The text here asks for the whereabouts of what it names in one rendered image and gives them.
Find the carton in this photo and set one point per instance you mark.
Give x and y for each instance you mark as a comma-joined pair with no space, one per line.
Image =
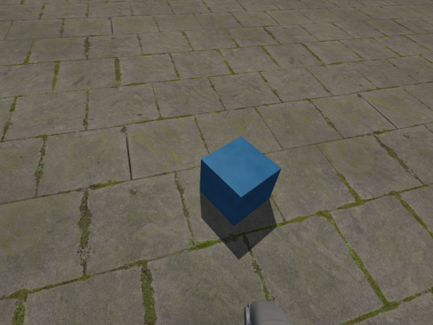
237,179

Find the robot right thigh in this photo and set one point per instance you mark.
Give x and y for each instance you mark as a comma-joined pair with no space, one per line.
264,313

